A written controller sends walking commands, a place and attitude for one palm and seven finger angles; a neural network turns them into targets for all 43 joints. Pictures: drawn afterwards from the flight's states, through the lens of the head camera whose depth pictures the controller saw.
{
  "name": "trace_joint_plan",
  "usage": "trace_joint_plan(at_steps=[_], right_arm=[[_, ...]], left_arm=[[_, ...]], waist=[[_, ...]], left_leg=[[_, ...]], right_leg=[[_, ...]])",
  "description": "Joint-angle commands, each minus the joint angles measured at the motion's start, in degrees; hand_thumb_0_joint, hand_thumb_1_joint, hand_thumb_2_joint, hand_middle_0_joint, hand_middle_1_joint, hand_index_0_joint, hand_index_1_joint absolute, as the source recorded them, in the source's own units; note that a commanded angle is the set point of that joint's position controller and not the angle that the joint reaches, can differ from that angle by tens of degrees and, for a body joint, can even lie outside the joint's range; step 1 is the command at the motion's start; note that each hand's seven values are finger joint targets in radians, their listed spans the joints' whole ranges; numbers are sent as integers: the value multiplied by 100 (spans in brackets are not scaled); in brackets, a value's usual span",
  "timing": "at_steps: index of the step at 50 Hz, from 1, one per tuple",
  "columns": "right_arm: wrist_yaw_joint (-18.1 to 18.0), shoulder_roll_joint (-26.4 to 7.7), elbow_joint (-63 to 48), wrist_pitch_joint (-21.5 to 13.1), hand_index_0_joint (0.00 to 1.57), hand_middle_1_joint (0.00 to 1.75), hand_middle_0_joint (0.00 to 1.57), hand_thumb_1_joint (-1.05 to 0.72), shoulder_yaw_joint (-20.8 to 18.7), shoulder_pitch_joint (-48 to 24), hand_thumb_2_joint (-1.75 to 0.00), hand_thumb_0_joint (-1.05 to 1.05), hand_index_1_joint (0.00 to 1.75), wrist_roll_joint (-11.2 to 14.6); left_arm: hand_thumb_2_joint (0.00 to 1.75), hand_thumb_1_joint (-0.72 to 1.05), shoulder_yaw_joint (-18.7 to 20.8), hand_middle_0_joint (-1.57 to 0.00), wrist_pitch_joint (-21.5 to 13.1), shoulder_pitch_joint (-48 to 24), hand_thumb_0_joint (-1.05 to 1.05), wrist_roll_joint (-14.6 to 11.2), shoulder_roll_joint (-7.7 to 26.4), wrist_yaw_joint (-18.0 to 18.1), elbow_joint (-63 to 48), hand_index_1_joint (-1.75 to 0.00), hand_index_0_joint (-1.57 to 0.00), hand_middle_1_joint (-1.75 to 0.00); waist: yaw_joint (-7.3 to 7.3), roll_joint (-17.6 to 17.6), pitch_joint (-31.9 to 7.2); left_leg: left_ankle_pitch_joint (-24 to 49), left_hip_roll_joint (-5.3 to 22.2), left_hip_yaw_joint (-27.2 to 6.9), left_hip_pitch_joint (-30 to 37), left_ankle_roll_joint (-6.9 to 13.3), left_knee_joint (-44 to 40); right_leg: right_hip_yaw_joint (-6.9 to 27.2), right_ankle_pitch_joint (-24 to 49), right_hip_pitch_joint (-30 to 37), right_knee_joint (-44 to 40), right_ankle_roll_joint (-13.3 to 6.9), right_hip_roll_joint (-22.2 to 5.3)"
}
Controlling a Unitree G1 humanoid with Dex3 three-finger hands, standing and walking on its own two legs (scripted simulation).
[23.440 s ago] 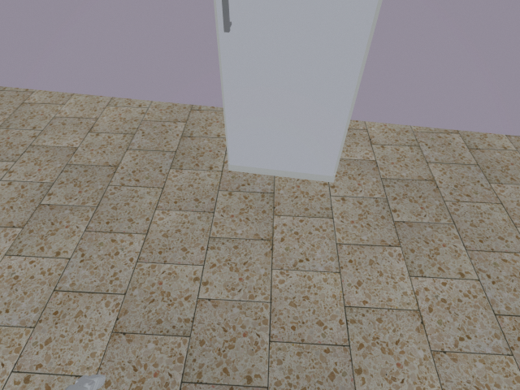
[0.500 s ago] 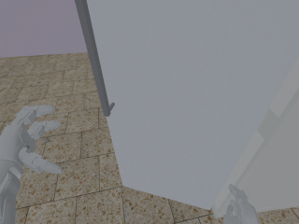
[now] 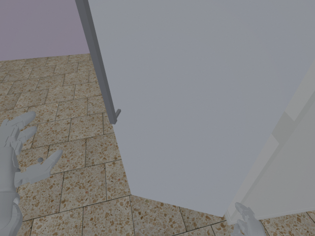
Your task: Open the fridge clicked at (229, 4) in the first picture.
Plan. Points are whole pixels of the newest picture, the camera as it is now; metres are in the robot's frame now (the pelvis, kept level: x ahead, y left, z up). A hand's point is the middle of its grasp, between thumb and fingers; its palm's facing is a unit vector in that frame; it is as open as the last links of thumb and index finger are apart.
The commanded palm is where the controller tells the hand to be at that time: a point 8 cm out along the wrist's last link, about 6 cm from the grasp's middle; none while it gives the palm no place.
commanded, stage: draw the hand back to the body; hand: left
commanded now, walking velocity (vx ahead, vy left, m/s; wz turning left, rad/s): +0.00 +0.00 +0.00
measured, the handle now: (102, 62) +0.47 +0.22 +0.23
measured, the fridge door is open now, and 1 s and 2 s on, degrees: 67 67 67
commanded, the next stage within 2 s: step back with the hand held close in 0.54 s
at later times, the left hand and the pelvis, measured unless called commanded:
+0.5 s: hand (35, 166) +0.19 +0.27 +0.16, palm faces +0.49 -0.79 -0.36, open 7.5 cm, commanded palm +0.14 +0.30 +0.17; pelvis +0.00 +0.00 +0.00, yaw +0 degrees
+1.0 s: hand (31, 174) +0.17 +0.27 +0.16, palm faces +0.38 -0.79 -0.49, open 7.4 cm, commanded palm +0.11 +0.31 +0.17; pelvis -0.03 +0.01 +0.00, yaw +0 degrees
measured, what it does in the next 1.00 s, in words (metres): stands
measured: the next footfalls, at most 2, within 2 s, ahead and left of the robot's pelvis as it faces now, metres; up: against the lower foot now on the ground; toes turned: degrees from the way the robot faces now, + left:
right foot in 1.88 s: -0.20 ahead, -0.13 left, +0.00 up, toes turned +0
left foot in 2.00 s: -0.05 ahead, +0.11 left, +0.00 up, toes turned +0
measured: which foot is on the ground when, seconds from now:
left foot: down 0.00-1.00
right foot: down 0.00-1.00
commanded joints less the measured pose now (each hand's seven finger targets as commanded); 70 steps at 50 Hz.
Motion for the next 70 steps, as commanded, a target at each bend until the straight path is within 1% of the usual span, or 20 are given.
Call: trace_joint_plan(at_steps=[1, 8, 11, 14, 17, 21, 25, 31, 33, 34, 36, 39, 45, 49, 53, 57, 62, 64, 67, 70], right_arm=[[-25, -611, -981, -249, 20, 30, 20, -90, -277, -815, -90, 0, 30, -25], [-28, -606, -1035, -226, 20, 30, 20, -90, -304, -833, -90, 0, 30, -28], [-40, -586, -1011, -211, 20, 30, 20, -90, -284, -810, -90, 0, 30, -31], [-61, -605, -1009, -210, 20, 30, 20, -90, -289, -814, -90, 0, 30, -35], [-60, -580, -1015, -196, 20, 30, 20, -90, -286, -823, -90, 0, 30, -40], [-46, -578, -1005, -205, 20, 30, 20, -90, -280, -832, -90, 0, 30, -51], [-48, -570, -1014, -216, 20, 30, 20, -90, -275, -852, -90, 0, 30, -57], [-46, -557, -1003, -208, 20, 30, 20, -90, -283, -837, -90, 0, 30, -54], [-44, -586, -1008, -219, 20, 30, 20, -90, -288, -870, -90, 0, 30, -58], [5, -762, -1256, -83, 20, 30, 20, -90, -314, -907, -90, 0, 30, 14], [43, -643, -1171, 105, 20, 30, 20, -90, -329, -767, -90, 0, 30, -30], [51, -666, -1315, 280, 20, 30, 20, -90, -402, -695, -90, 0, 30, -27], [-11, -684, -1593, 491, 20, 30, 20, -90, -464, -686, -90, 0, 30, 29], [-55, -719, -1656, 499, 20, 30, 20, -90, -478, -662, -90, 0, 30, 50], [-61, -807, -1673, 412, 20, 30, 20, -90, -508, -642, -90, 0, 30, 57], [-30, -802, -1660, 301, 20, 30, 20, -90, -518, -508, -90, 0, 30, 69], [5, -799, -1574, 145, 20, 30, 20, -90, -502, -397, -90, 0, 30, 28], [-15, -804, -1549, 69, 20, 30, 20, -90, -483, -404, -90, 0, 30, 13], [-28, -851, -1560, -42, 20, 30, 20, -90, -514, -397, -90, 0, 30, 19], [-3, -811, -1552, -130, 20, 30, 20, -90, -532, -381, -90, 0, 30, 12]], left_arm=[[78, 65, 729, -21, -366, -517, 0, -21, 1154, 86, -1305, -45, -21, -45], [90, 90, 742, -20, -355, -193, 0, -8, 1133, 89, -1640, -30, -20, -30], [90, 90, 678, -20, -339, -323, 0, 1, 1070, 115, -1550, -30, -20, -30], [90, 90, 694, -20, -323, -419, 0, 6, 1112, 124, -1595, -30, -20, -30], [90, 90, 686, -20, -314, -347, 0, -4, 1078, 127, -1516, -30, -20, -30], [90, 90, 707, -20, -311, -417, 0, 18, 1139, 132, -1695, -30, -20, -30], [90, 90, 727, -20, -298, -302, 0, 4, 1127, 131, -1608, -30, -20, -30], [90, 90, 785, -20, -317, -279, 0, 1, 1158, 131, -1569, -30, -20, -30], [90, 90, 495, -20, -325, -406, 0, 18, 952, 91, -1650, -30, -20, -30], [90, 90, 1256, -20, -597, -1083, 0, 91, 1740, 188, -2053, -30, -20, -30], [90, 90, 804, -20, -651, 9, 0, 126, 1102, 130, -1392, -30, -20, -30], [90, 90, 905, -20, -752, 526, 0, 132, 1182, 164, -1688, -30, -20, -30], [90, 90, 1200, -20, -858, 870, 0, 92, 1440, 260, -2188, -30, -20, -30], [90, 90, 1232, -20, -910, 856, 0, 95, 1445, 290, -2167, -30, -20, -30], [90, 90, 1225, -20, -998, 695, 0, 180, 1421, 310, -2199, -30, -20, -30], [90, 90, 1167, -20, -1100, 627, 0, 261, 1339, 333, -2162, -30, -20, -30], [90, 90, 1180, -20, -1268, 465, 0, 308, 1381, 396, -2331, -30, -20, -30], [90, 90, 1242, -20, -1334, 475, 0, 328, 1406, 423, -2398, -30, -20, -30], [90, 90, 1351, -20, -1422, 476, 0, 410, 1384, 420, -2350, -30, -20, -30], [90, 90, 1435, -20, -1479, 545, 0, 425, 1404, 362, -2282, -30, -20, -30]], waist=[[53, 10, -355], [64, 125, -371], [25, -25, -189], [28, 121, -286], [39, -73, -273], [59, 234, -413], [69, 3, -316], [78, 83, -303], [32, -82, -336], [-196, -119, 19], [-238, -669, -240], [-269, -248, -872], [-263, -132, -1176], [-267, -41, -937], [-268, 176, -755], [-323, -84, -494], [-376, -207, -361], [-373, 132, -407], [-333, 665, -464], [-324, 508, -556]], left_leg=[[1176, 100, 52, -335, 49, -517], [1259, 112, 86, -229, 51, -507], [1116, 109, 57, -300, 46, -537], [1077, 96, 64, -223, 64, -546], [1062, 90, 82, -241, 78, -525], [1253, 74, 74, -171, 57, -504], [1250, 92, 61, -231, 63, -522], [1160, 85, 79, -220, 59, -539], [1198, 85, 97, -157, 87, -518], [1002, 222, -71, -675, 189, -229], [1155, 190, -126, -633, 177, 99], [1882, 266, -109, -616, 119, 217], [2426, 427, -262, -903, 92, 38], [1684, 516, -406, -1428, 190, -226], [191, 605, -597, -2415, 367, -516], [-1423, 511, -586, -3066, 448, -359], [-1739, 393, -605, -2825, 388, 6], [-1830, 564, -816, -3023, 451, -380], [-2506, 961, -1217, -3976, 660, -970], [-2206, 960, -1197, -4128, 700, -744]], right_leg=[[-148, 767, 309, -328, -149, 48], [-142, 828, 322, -388, -149, 59], [-164, 685, 233, -396, -144, 70], [-130, 653, 258, -414, -147, 46], [-141, 668, 269, -423, -135, 52], [-128, 839, 366, -398, -154, 42], [-146, 850, 365, -399, -144, 51], [-136, 761, 339, -423, -144, 49], [-134, 815, 306, -455, -128, 53], [389, 1036, -186, -722, -121, -213], [470, 1302, -294, -690, -198, -462], [369, 2132, -36, -250, -221, -578], [194, 2234, 96, 237, -93, -330], [199, 1657, 103, 342, -23, -194], [263, 1061, 474, 549, 5, -103], [580, 213, 291, 362, -60, -238], [751, -1030, -527, -88, -185, -396], [524, -799, -296, 280, -112, -199], [335, -116, 663, 1296, 22, 197], [479, 645, 935, 1529, 19, 244]])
